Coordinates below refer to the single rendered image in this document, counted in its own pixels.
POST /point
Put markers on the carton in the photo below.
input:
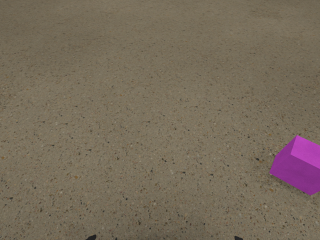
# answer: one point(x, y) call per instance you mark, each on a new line
point(298, 164)

